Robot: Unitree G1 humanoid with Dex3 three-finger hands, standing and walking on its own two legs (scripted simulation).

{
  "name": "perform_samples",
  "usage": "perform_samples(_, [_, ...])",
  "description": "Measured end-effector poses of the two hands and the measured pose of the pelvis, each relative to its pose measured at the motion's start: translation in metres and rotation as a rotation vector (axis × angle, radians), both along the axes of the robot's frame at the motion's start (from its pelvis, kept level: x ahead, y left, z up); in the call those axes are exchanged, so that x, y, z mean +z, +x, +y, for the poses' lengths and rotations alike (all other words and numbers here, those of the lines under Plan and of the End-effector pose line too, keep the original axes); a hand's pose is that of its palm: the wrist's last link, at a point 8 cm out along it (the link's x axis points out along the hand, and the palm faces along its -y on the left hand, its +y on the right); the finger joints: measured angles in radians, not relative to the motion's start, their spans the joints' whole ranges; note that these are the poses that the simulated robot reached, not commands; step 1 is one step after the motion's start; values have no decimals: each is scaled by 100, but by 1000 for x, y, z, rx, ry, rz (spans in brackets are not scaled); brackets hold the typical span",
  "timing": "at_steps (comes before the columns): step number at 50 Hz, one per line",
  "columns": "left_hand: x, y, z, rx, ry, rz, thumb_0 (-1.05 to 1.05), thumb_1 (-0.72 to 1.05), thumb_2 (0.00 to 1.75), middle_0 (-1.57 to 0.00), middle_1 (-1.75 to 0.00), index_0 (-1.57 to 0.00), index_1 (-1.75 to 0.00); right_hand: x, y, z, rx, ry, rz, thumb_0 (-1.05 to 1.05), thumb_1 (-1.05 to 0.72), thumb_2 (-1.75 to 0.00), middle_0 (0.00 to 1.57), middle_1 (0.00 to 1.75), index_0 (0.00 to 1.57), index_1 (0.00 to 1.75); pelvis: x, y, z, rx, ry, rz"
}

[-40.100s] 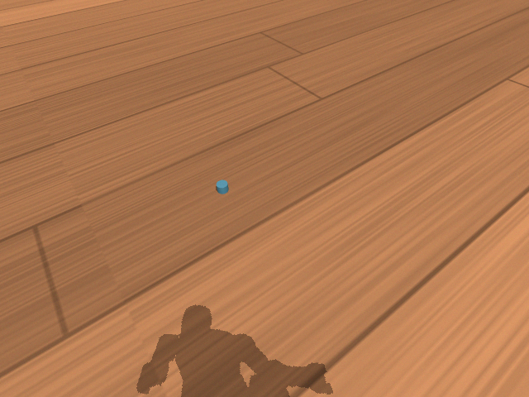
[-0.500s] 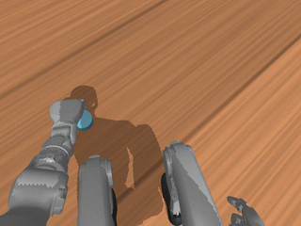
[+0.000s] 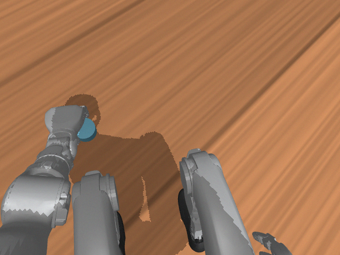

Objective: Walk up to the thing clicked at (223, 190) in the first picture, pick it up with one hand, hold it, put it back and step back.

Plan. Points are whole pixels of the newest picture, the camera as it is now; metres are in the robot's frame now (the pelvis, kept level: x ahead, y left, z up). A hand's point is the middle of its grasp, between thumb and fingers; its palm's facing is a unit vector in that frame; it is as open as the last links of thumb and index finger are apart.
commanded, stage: crouch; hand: left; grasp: from above
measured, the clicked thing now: (84, 130) +0.46 +0.17 -0.22
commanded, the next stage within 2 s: lower in 0.04 s
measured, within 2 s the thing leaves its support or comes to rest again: rests again in 1.24 s
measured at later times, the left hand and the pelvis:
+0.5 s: hand (80, 133) +0.46 +0.18 -0.23, palm faces -0.46 -0.03 -0.88, open 8.4 cm; pelvis +0.00 +0.00 -0.04, yaw -1 degrees
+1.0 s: hand (84, 135) +0.46 +0.18 -0.28, palm faces -0.47 -0.06 -0.88, open 8.3 cm; pelvis +0.01 +0.00 -0.06, yaw -4 degrees
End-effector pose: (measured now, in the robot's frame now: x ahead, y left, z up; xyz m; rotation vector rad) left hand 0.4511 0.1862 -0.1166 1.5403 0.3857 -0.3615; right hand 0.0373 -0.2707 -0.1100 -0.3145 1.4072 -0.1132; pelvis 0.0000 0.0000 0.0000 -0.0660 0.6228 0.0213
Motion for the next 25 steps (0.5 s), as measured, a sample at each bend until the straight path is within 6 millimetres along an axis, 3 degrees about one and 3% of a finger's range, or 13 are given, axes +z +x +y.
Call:
perform_samples(11, [-17, 4, 0, 1, -6, 7, 4, 30, 34, -107, -35, -81, -29, -14, -9, 0, 12, 17, 26, 1, -92, -90, 20, 30, 20, 30, -16, 0, 0, -3, -4, -7])
perform_samples(25, [-56, 11, -3, -14, -36, 7, 5, 31, 34, -109, -37, -80, -30, -26, -17, -2, 64, 26, 72, 1, -92, -90, 20, 30, 20, 30, -39, 3, 0, -9, -19, -25])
